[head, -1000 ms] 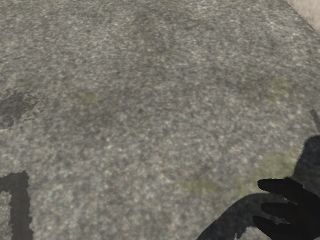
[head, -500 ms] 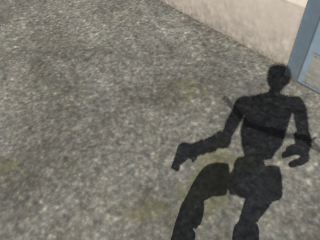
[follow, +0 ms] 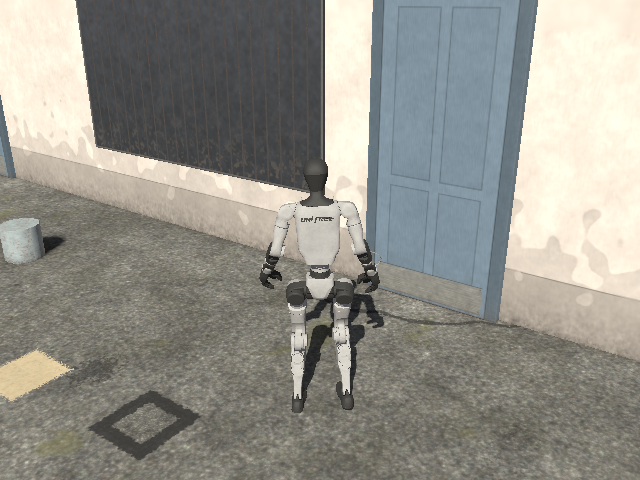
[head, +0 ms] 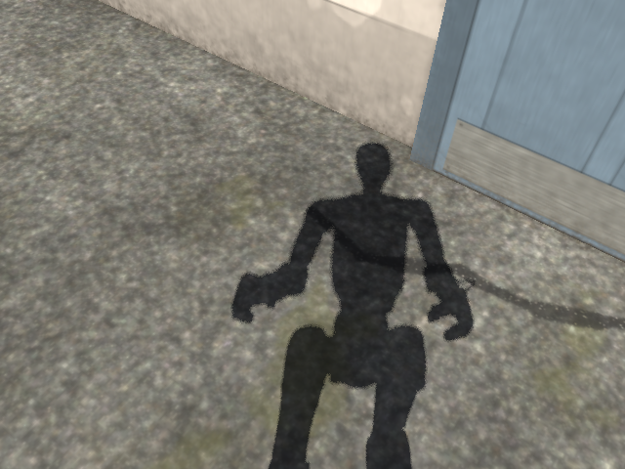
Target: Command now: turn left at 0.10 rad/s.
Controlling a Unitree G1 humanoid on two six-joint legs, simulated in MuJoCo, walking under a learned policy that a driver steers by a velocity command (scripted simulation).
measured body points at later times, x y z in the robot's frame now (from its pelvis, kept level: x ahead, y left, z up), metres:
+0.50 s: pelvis -0.03 +0.01 -0.01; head +0.00 +0.04 +0.44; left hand +0.04 +0.33 -0.12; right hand +0.21 -0.22 -0.10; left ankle -0.05 +0.11 -0.74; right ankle -0.02 -0.15 -0.74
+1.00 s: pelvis -0.03 +0.03 -0.01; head -0.01 +0.02 +0.44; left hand +0.00 +0.33 -0.11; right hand +0.22 -0.15 -0.11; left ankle -0.05 +0.11 -0.74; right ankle +0.02 -0.11 -0.74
